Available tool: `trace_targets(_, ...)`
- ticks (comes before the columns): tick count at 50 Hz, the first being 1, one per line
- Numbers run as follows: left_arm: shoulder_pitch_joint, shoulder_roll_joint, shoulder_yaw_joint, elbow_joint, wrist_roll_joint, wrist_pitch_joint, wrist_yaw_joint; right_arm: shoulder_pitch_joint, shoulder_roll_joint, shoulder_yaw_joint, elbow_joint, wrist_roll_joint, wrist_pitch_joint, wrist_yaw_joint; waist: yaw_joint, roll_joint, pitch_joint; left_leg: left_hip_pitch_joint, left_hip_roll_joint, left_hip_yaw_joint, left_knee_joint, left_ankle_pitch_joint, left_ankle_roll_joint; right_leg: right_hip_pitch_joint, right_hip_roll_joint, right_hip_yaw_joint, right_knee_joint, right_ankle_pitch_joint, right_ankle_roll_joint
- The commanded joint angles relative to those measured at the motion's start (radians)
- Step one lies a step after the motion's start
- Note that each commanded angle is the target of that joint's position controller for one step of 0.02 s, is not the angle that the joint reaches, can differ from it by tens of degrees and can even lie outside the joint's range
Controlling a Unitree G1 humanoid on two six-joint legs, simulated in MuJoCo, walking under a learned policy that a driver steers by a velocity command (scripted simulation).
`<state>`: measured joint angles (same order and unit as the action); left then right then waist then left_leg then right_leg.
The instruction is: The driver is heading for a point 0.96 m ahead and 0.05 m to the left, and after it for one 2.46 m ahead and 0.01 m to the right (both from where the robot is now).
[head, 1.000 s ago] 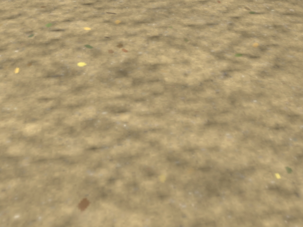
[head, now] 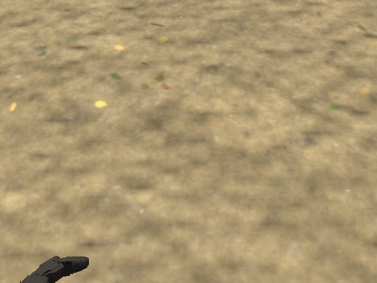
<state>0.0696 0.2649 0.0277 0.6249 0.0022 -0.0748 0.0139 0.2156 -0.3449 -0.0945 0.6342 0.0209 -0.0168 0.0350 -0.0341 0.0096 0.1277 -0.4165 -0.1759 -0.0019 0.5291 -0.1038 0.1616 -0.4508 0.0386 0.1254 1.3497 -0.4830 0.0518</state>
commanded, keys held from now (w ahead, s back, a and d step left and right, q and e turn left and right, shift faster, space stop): q+shift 0.26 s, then shift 0.40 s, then e+shift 0.20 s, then w+e+shift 0.14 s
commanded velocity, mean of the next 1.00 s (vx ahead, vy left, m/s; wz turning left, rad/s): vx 0.07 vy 0.00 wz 0.31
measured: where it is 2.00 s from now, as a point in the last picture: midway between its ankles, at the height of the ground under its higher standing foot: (233, 152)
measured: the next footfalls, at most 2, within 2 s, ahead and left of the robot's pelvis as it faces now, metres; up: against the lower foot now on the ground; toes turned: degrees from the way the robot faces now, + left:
right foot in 0.34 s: +0.26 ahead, -0.16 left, +0.00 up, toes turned +30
left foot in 0.68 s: +0.08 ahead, +0.04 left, +0.00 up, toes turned +23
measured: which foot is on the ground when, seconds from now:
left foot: down 0.00-0.32, up 0.34-0.66, down 0.68-1.00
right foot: up 0.00-0.32, down 0.34-0.72, up 0.74-1.00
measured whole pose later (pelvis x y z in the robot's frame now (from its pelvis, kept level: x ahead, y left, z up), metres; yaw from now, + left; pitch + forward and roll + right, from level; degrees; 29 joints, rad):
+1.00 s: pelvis +0.13 -0.09 +0.02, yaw +15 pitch +2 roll +1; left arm 0.25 0.32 0.08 0.69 -0.03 0.04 -0.02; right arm 0.22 -0.27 -0.06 0.68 0.01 -0.01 -0.04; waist -0.01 0.00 0.00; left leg -0.12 0.05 0.12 0.40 -0.30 -0.01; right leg -0.48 -0.07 -0.04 0.93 -0.38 0.05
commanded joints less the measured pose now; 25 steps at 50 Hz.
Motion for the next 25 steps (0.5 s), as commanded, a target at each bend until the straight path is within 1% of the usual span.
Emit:
trace_targets(1,0.081,0.166,0.057,-0.053,0.014,0.015,0.012,-0.081,-0.130,-0.039,-0.123,-0.002,-0.012,-0.025,0.083,-0.065,-0.182,0.173,0.275,-0.459,-0.233,0.290,0.158,-0.109,-0.036,0.038,-0.166,0.048,0.024)
trace_targets(2,0.075,0.132,0.048,-0.051,0.019,0.019,0.015,-0.073,-0.137,-0.042,-0.118,-0.003,-0.005,-0.037,0.078,-0.053,-0.198,0.154,0.250,-0.419,-0.205,0.401,0.145,-0.093,-0.024,0.021,-0.233,0.069,0.039)
trace_targets(3,0.061,0.110,0.041,-0.053,0.020,0.023,0.017,-0.057,-0.147,-0.046,-0.113,-0.002,0.005,-0.048,0.069,-0.041,-0.223,0.158,0.236,-0.406,-0.181,0.463,0.132,-0.090,-0.008,0.013,-0.292,0.099,0.053)
trace_targets(4,0.049,0.100,0.038,-0.054,0.015,0.028,0.019,-0.048,-0.155,-0.049,-0.111,0.001,0.019,-0.060,0.062,-0.025,-0.255,0.171,0.226,-0.409,-0.163,0.463,0.116,-0.086,0.007,0.012,-0.340,0.135,0.064)
trace_targets(5,0.039,0.098,0.038,-0.052,0.009,0.035,0.020,-0.050,-0.159,-0.051,-0.113,0.006,0.033,-0.069,0.056,-0.004,-0.280,0.179,0.215,-0.413,-0.151,0.406,0.093,-0.079,0.017,0.017,-0.382,0.182,0.071)
trace_targets(6,0.026,0.100,0.040,-0.050,0.005,0.040,0.020,-0.060,-0.157,-0.050,-0.118,0.011,0.045,-0.077,0.051,0.021,-0.289,0.176,0.201,-0.419,-0.143,0.316,0.067,-0.072,0.024,0.022,-0.423,0.229,0.072)
trace_targets(7,0.007,0.103,0.042,-0.050,0.002,0.043,0.019,-0.069,-0.153,-0.049,-0.124,0.014,0.053,-0.082,0.042,0.048,-0.284,0.167,0.189,-0.430,-0.141,0.216,0.044,-0.066,0.030,0.027,-0.463,0.265,0.071)
trace_targets(9,-0.035,0.105,0.046,-0.054,0.001,0.042,0.016,-0.076,-0.145,-0.046,-0.132,0.011,0.064,-0.086,0.022,0.100,-0.259,0.152,0.175,-0.465,-0.139,0.069,0.020,-0.050,0.040,0.037,-0.542,0.295,0.065)
trace_targets(10,-0.054,0.107,0.048,-0.056,0.000,0.037,0.014,-0.075,-0.140,-0.045,-0.135,0.007,0.067,-0.085,0.012,0.123,-0.247,0.156,0.174,-0.488,-0.132,0.036,0.015,-0.041,0.043,0.042,-0.583,0.292,0.059)
trace_targets(12,-0.072,0.119,0.055,-0.055,-0.002,0.022,0.008,-0.073,-0.131,-0.043,-0.141,0.002,0.069,-0.079,-0.001,0.157,-0.238,0.186,0.180,-0.540,-0.097,0.048,0.009,-0.012,0.050,0.055,-0.679,0.270,0.044)
trace_targets(13,-0.063,0.130,0.062,-0.049,-0.003,0.014,0.004,-0.078,-0.126,-0.042,-0.147,0.002,0.069,-0.075,0.002,0.170,-0.241,0.202,0.182,-0.568,-0.074,0.069,0.001,0.021,0.050,0.061,-0.741,0.264,0.035)
trace_targets(14,-0.031,0.144,0.069,-0.034,-0.004,0.008,0.000,-0.090,-0.117,-0.037,-0.152,0.001,0.068,-0.072,0.013,0.186,-0.254,0.227,0.187,-0.577,-0.042,0.097,-0.009,0.060,0.039,0.056,-0.809,0.283,0.023)
trace_targets(15,0.008,0.148,0.075,-0.015,-0.004,0.002,-0.005,-0.106,-0.103,-0.030,-0.157,0.004,0.068,-0.071,0.032,0.187,-0.262,0.222,0.172,-0.568,0.002,0.082,-0.027,0.135,0.020,0.037,-0.918,0.375,0.005)
trace_targets(16,0.019,0.161,0.079,-0.007,0.002,0.001,-0.007,-0.071,-0.065,-0.016,-0.151,0.005,0.068,-0.068,0.021,0.117,-0.277,0.170,0.128,-0.520,0.096,-0.122,-0.059,0.249,-0.063,0.078,-0.998,0.488,-0.038)
trace_targets(17,-0.027,0.209,0.084,-0.039,0.016,0.013,-0.002,0.031,-0.006,0.004,-0.134,-0.011,0.067,-0.063,-0.044,-0.106,-0.297,0.055,0.020,-0.370,0.312,-0.481,-0.109,0.365,-0.279,0.280,-0.995,0.670,-0.135)
trace_targets(18,0.012,0.237,0.091,-0.029,0.053,0.026,-0.003,0.022,-0.089,-0.016,-0.165,-0.007,0.059,-0.058,-0.047,-0.282,-0.241,-0.114,-0.034,-0.250,0.520,-0.616,-0.171,0.325,-0.412,0.508,-1.033,0.745,-0.311)
trace_targets(19,0.006,0.203,0.087,-0.039,0.037,0.027,-0.002,0.037,-0.166,-0.034,-0.140,-0.012,0.051,-0.056,-0.039,-0.228,-0.235,-0.149,0.045,-0.232,0.671,-0.540,-0.215,0.298,-0.429,0.541,-1.023,0.649,-0.356)
trace_targets(20,-0.010,0.148,0.072,-0.048,0.020,0.035,0.003,0.010,-0.191,-0.041,-0.109,-0.007,0.057,-0.057,-0.012,-0.137,-0.210,-0.147,0.070,-0.221,0.718,-0.457,-0.232,0.277,-0.355,0.395,-0.997,0.563,-0.313)
trace_targets(21,-0.008,0.132,0.062,-0.049,0.009,0.046,0.008,-0.005,-0.158,-0.033,-0.091,-0.007,0.068,-0.062,-0.001,-0.089,-0.199,-0.145,0.075,-0.202,0.744,-0.409,-0.244,0.267,-0.285,0.307,-0.991,0.488,-0.263)
trace_targets(22,-0.005,0.140,0.059,-0.044,0.000,0.054,0.011,-0.013,-0.125,-0.020,-0.095,-0.009,0.073,-0.064,0.010,-0.082,-0.178,-0.153,0.074,-0.182,0.755,-0.378,-0.251,0.252,-0.258,0.268,-0.999,0.480,-0.252)
trace_targets(23,0.009,0.147,0.057,-0.033,0.001,0.062,0.014,-0.027,-0.090,-0.006,-0.099,-0.007,0.071,-0.060,0.016,-0.090,-0.167,-0.140,0.078,-0.152,0.722,-0.359,-0.252,0.241,-0.230,0.223,-1.009,0.495,-0.247)
trace_targets(24,0.026,0.147,0.056,-0.024,0.006,0.067,0.016,-0.041,-0.068,0.004,-0.103,-0.004,0.068,-0.059,0.026,-0.111,-0.171,-0.121,0.083,-0.123,0.662,-0.351,-0.254,0.251,-0.204,0.181,-1.015,0.498,-0.241)
trace_targets(25,0.040,0.146,0.056,-0.017,0.009,0.073,0.016,-0.049,-0.051,0.012,-0.104,-0.003,0.063,-0.059,0.034,-0.138,-0.185,-0.105,0.093,-0.101,0.586,-0.356,-0.256,0.280,-0.192,0.157,-1.015,0.491,-0.241)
